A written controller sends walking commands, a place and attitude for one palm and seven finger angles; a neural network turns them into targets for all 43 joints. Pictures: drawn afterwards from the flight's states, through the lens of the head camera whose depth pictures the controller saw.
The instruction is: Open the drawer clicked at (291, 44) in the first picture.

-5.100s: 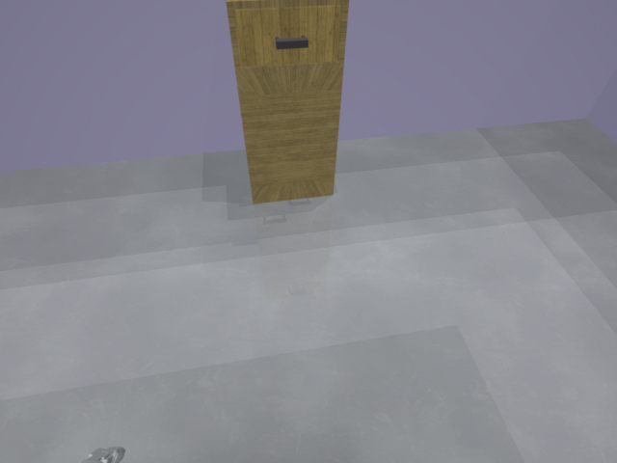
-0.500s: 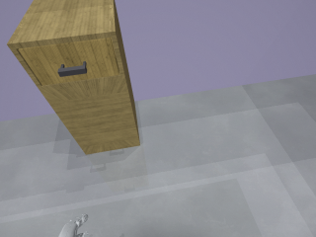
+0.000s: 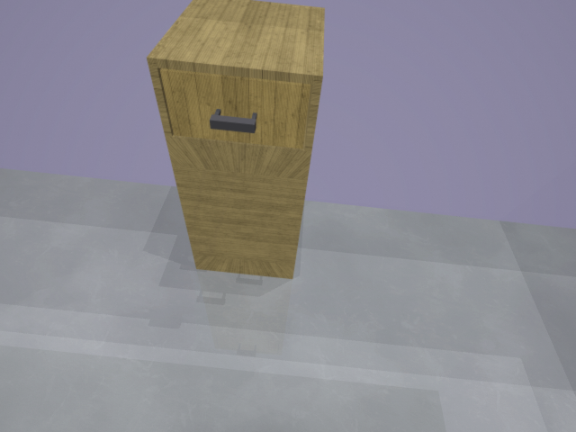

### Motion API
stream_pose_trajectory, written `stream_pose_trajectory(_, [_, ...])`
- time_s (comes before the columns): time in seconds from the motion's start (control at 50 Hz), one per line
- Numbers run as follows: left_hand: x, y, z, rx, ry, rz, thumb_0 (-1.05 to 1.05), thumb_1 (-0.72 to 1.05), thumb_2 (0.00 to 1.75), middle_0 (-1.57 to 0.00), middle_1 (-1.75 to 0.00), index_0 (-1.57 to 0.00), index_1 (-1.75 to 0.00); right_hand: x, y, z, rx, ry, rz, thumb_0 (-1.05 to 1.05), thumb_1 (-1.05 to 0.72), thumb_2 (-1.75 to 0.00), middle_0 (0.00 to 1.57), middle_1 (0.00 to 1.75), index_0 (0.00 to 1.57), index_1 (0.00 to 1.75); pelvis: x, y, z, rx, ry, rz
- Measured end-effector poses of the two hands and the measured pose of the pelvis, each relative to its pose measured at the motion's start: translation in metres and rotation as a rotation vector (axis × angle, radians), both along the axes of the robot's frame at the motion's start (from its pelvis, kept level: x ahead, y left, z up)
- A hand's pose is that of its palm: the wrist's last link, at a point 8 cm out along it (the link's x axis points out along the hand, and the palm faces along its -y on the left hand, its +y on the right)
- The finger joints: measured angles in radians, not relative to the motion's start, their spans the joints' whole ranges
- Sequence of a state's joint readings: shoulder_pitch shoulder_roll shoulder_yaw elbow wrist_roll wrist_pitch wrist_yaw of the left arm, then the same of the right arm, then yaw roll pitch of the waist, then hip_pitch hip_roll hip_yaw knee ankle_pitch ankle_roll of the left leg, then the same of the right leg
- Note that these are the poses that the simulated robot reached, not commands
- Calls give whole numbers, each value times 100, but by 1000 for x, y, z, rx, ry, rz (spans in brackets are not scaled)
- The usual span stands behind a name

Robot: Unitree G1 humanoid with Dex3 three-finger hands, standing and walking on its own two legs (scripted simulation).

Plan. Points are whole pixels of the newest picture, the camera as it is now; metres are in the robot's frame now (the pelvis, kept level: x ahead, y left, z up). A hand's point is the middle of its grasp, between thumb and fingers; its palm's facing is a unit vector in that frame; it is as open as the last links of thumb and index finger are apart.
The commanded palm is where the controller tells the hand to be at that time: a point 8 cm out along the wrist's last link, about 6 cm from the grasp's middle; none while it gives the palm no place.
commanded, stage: take the last steps up to it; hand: left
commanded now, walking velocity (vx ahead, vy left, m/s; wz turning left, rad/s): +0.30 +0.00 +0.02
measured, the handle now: (234, 119) +0.78 +0.21 -0.01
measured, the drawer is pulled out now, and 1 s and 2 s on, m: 0.00 0.00 0.00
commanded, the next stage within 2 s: come to a stop and stand still in 0.54 s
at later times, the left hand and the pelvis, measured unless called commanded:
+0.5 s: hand (217, 357) +0.27 +0.15 -0.17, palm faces +0.00 -0.98 -0.19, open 7.3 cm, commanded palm none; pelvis +0.15 -0.03 -0.02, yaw +1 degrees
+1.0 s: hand (202, 374) +0.24 +0.17 -0.18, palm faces +0.05 -0.98 -0.18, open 7.3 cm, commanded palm none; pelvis +0.23 -0.01 +0.00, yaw -2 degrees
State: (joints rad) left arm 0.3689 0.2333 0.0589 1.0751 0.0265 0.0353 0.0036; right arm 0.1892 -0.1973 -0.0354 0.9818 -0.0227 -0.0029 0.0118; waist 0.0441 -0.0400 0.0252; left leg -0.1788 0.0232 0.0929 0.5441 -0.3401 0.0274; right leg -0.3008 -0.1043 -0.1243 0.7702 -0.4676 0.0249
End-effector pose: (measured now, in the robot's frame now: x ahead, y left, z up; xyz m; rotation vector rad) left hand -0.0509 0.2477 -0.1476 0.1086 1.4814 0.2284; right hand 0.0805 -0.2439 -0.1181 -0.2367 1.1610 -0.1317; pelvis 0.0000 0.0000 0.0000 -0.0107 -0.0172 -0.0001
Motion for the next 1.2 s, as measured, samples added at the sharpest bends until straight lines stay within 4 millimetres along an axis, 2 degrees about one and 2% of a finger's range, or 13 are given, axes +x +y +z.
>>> stream_pose_trajectory(0.08, [16, 9, 7, -19, 5, -9, 1, 91, 90, -19, -30, -20, -30, -13, 20, 3, 13, 38, -30, 0, -91, -90, 20, 29, 20, 30, 15, 10, 9, -9, -7, 9])
stream_pose_trajectory(0.18, [68, 9, 11, -28, -74, -26, 1, 91, 90, -19, -30, -20, -30, -43, 30, -2, 29, 167, -78, 0, -93, -90, 20, 29, 20, 30, 39, 15, 12, -2, -10, 16])
stream_pose_trajectory(0.26, [126, 1, 11, -34, -137, -60, 0, 91, 90, -19, -30, -20, -30, -66, 35, -9, 53, 275, -133, 0, -92, -90, 20, 29, 20, 30, 63, 12, 10, 10, -13, 11])
stream_pose_trajectory(0.36, [215, -21, 10, -34, -225, -139, 0, 91, 90, -19, -30, -20, -30, -83, 36, -19, 90, 398, -208, 1, -91, -90, 20, 29, 20, 30, 99, -1, 1, 23, -14, -1])
stream_pose_trajectory(0.44, [285, -41, 5, -14, -340, -182, 0, 91, 90, -19, -30, -20, -30, -78, 27, -33, 121, 485, -242, 1, -91, -90, 20, 29, 20, 30, 134, -19, -16, 28, -20, -1])
stream_pose_trajectory(0.48, [302, -49, 7, -7, -381, -173, 0, 91, 90, -19, -30, -20, -30, -62, 18, -37, 125, 491, -242, 1, -91, -90, 20, 29, 20, 30, 145, -26, -17, 19, -30, 7])
stream_pose_trajectory(0.58, [308, -59, 18, 3, -346, -126, -1, 91, 90, -20, -30, -20, -30, 20, -4, -34, 109, 356, -193, 1, -91, -90, 20, 29, 20, 29, 171, -33, -3, 4, -23, 20])
stream_pose_trajectory(0.7, [305, -47, 24, 23, -278, -91, -2, 94, 90, -20, -30, -20, -30, 125, -9, -21, 98, 156, -125, 1, -91, -90, 19, 29, 19, 29, 201, -32, 8, -3, -5, 19])
stream_pose_trajectory(0.82, [295, -41, 5, -23, -177, -46, -1, 92, 90, -20, -30, -20, -30, 187, -4, -18, 40, 85, -83, 1, -94, -90, 19, 29, 19, 29, 229, -14, 2, -35, -18, 2])
stream_pose_trajectory(0.92, [287, -36, -3, -46, -99, -28, 0, 91, 90, -20, -30, -20, -30, 211, 9, -11, 25, 79, -67, 1, -94, -90, 19, 29, 20, 29, 238, -7, 3, 6, -16, -12])
stream_pose_trajectory(1.02, [281, -31, 4, -21, -49, -56, 0, 91, 90, -20, -30, -20, -30, 220, 9, -13, 40, 63, -76, 0, -93, -90, 20, 29, 20, 30, 230, -10, 5, 13, 5, -34])
stream_pose_trajectory(1.1, [283, -31, 11, 24, -56, -82, 0, 91, 90, -20, -30, -20, -30, 213, -4, -19, 63, 51, -97, 0, -92, -90, 20, 29, 20, 30, 219, -22, 3, 18, 12, -49])
stream_pose_trajectory(1.2, [285, -44, 17, 83, -122, -111, 0, 91, 90, -19, -30, -20, -30, 189, -31, -37, 100, 64, -126, 0, -91, -90, 20, 29, 20, 30, 206, -45, -5, 31, 1, -43])
